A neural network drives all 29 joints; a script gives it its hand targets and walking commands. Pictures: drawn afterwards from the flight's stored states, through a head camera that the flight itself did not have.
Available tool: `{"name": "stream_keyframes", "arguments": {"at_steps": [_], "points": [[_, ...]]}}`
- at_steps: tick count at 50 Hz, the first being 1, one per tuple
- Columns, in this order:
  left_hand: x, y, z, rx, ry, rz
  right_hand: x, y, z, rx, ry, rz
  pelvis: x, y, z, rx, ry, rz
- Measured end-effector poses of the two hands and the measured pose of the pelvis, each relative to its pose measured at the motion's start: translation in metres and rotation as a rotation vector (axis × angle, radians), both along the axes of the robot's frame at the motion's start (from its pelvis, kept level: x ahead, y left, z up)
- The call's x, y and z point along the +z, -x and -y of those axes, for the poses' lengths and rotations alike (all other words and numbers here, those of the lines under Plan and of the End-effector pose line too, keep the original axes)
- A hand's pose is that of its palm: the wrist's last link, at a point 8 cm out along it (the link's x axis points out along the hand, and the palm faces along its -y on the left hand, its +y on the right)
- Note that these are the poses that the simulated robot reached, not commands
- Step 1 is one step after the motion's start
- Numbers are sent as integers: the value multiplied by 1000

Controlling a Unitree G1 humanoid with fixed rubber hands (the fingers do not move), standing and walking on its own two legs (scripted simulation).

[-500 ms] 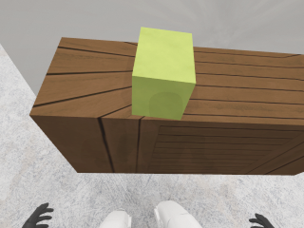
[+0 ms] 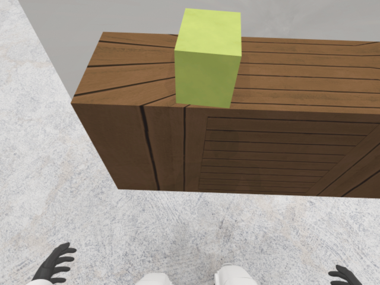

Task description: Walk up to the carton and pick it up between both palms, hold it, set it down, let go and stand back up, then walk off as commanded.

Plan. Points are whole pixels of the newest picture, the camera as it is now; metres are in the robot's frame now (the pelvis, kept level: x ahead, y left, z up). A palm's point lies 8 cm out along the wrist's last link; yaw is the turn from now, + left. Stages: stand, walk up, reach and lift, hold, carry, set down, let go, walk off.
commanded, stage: walk off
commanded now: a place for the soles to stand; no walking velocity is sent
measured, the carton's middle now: (207, 58) +0.75 -0.03 +0.02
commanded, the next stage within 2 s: stand in 1.18 s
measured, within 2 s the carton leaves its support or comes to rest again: neither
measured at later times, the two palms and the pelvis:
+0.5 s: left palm out of the picture -0.12 +0.26 -0.09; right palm out of the picture -0.11 -0.39 -0.08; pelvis -0.18 -0.05 +0.01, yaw -2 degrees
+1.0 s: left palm out of the picture -0.11 +0.27 -0.07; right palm out of the picture -0.19 -0.37 -0.08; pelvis -0.19 -0.05 +0.02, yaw +2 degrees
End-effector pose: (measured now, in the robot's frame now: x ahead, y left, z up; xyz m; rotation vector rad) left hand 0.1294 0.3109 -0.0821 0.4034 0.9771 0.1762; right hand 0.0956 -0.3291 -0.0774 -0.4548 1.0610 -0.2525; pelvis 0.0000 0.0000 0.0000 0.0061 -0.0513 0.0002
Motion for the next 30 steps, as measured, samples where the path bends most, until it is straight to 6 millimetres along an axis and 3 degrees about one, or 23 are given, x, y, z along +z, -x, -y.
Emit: {"name": "stream_keyframes", "arguments": {"at_steps": [4, 9, 14, 18, 24, 27, 30], "points": [[-10, 18, 0, 15, 30, 2, 7, 36, -9, 5, 6, 6, 1, 32, 0, -8, -2, 17], [-16, 59, 7, -8, 43, -34, 21, 77, -4, -16, 32, 42, 5, 71, 7, -33, 30, 30], [-21, 116, 14, -42, 28, -102, 25, 119, 17, -35, 44, 68, 3, 109, 21, -60, 35, 24], [-23, 168, 25, -22, 6, -158, 13, 155, 45, -54, 33, 51, -4, 139, 40, -77, 34, 21], [-7, 246, 51, 80, 16, -175, -2, 204, 63, -73, -3, -27, 7, 175, 54, -35, 17, 39], [0, 261, 60, 107, 30, -145, -5, 224, 61, -57, -33, -56, 13, 187, 54, -18, 12, 32], [6, 263, 61, 109, 33, -92, -8, 243, 55, -45, -59, -94, 17, 195, 53, 9, 7, 13]]}}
